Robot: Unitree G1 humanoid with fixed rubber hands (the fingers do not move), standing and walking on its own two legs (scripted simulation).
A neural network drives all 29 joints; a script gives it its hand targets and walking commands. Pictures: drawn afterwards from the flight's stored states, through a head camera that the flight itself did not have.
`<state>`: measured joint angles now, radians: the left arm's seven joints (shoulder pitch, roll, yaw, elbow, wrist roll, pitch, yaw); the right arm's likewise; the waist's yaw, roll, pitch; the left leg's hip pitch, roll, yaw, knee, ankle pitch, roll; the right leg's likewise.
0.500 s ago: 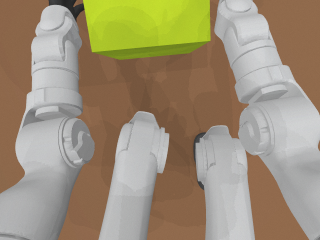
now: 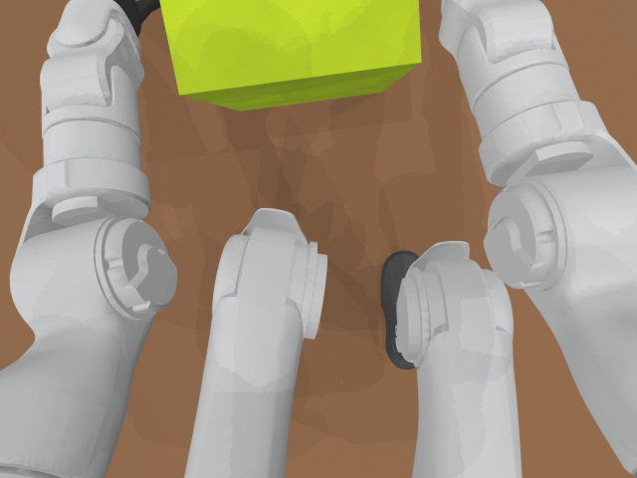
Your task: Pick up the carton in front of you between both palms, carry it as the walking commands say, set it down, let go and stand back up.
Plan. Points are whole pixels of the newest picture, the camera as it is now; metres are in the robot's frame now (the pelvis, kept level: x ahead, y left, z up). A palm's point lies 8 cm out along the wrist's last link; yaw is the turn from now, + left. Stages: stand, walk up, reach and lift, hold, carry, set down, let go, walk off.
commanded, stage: set down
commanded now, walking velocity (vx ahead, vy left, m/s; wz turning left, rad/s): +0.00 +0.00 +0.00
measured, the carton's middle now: out of the picture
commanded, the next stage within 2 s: let go in 1.68 s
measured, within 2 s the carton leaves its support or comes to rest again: neither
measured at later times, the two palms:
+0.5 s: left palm (114, 14) +0.49 +0.30 -0.20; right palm out of the picture +0.57 -0.04 -0.20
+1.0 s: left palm out of the picture +0.50 +0.33 -0.07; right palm out of the picture +0.60 -0.03 -0.06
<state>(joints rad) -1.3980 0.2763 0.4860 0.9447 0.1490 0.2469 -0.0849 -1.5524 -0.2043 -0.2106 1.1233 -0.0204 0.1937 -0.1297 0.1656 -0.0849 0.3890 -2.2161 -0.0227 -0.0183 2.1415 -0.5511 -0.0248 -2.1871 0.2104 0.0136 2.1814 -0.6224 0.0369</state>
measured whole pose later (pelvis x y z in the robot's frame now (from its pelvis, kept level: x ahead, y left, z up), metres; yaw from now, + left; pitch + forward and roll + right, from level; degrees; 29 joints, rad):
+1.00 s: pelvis +0.00 +0.01 +0.05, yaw +2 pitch +39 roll -3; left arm -1.37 0.39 0.28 0.97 -0.12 0.19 0.02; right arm -1.48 -0.30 -0.18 1.01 0.06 0.24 -0.15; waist 0.15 -0.06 0.23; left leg -2.16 -0.03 -0.01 1.98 -0.50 0.02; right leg -2.08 0.09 -0.02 2.03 -0.63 0.02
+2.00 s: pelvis +0.06 +0.03 +0.31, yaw +3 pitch +38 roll -3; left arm -0.74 0.29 0.30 0.71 0.09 0.14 -0.13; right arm -0.75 -0.09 -0.22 0.63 -0.11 0.20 -0.14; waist 0.09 -0.03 -0.01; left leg -1.32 -0.04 -0.03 0.92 -0.26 0.04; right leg -1.25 0.07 0.06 0.92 -0.34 0.03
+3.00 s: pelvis +0.13 -0.01 +0.39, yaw +6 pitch -5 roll +1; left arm 0.21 0.22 0.05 0.41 0.03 0.17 -0.07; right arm 0.22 -0.21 -0.03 0.44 0.01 0.12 0.04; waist 0.00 -0.02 0.11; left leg -0.12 -0.03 -0.06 0.45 -0.25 -0.01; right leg -0.05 0.05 0.04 0.46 -0.32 -0.05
